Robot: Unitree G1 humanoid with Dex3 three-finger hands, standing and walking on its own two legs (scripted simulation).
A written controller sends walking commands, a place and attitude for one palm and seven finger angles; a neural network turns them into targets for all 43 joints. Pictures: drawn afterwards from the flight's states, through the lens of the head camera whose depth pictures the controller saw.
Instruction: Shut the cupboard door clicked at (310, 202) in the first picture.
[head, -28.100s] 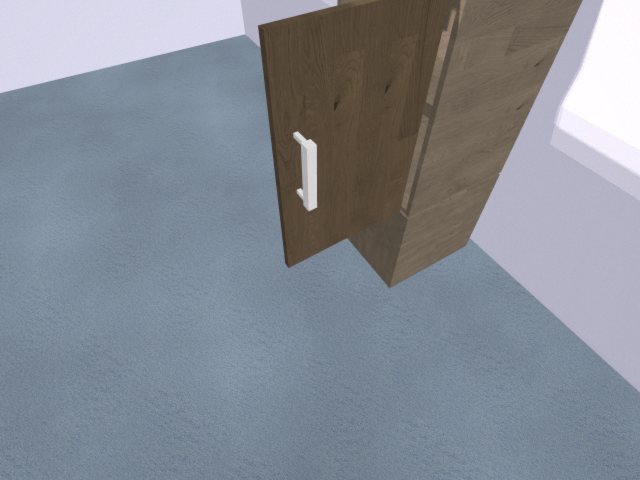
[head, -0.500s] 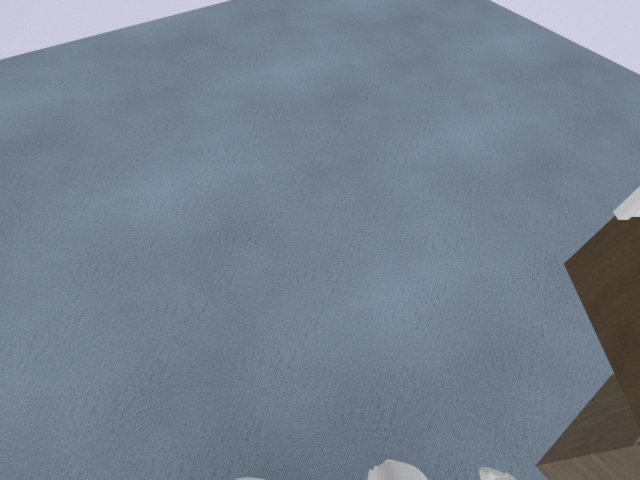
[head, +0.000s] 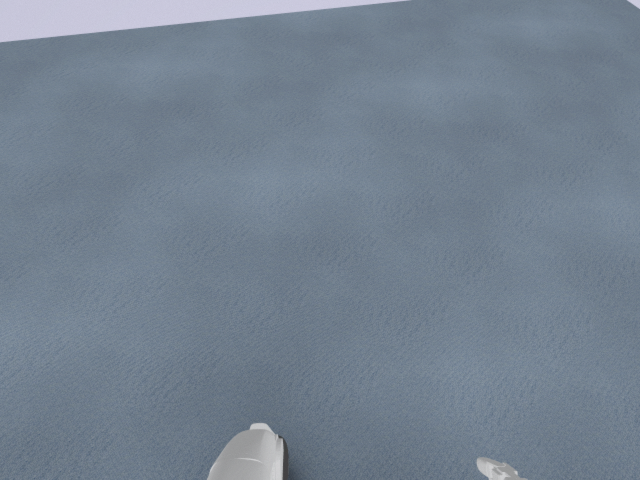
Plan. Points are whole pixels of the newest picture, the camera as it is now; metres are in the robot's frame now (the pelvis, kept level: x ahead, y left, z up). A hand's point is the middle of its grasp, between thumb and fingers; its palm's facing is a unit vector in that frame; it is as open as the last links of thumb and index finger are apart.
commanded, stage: walk to a spot facing it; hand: left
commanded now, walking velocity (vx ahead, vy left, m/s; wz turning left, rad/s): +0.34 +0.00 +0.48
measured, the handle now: out of the picture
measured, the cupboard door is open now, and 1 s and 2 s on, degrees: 54 54 54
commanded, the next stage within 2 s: turn to face it in 0.68 s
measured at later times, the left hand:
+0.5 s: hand (213, 327) +0.33 +0.20 -0.14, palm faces +0.13 -0.96 -0.24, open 7.4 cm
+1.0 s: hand (196, 386) +0.25 +0.22 -0.19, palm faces +0.43 -0.87 -0.23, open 7.3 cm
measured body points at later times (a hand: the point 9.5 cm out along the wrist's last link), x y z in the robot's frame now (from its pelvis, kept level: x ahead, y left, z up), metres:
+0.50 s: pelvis +0.22 -0.01 -0.01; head +0.25 -0.02 +0.44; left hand +0.32 +0.25 -0.12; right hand +0.24 -0.24 -0.16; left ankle +0.12 +0.10 -0.72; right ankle +0.30 -0.12 -0.74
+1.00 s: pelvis +0.34 +0.04 -0.01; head +0.37 +0.08 +0.44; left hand +0.23 +0.26 -0.17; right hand +0.59 -0.11 -0.12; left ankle +0.35 +0.14 -0.73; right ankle +0.34 -0.12 -0.68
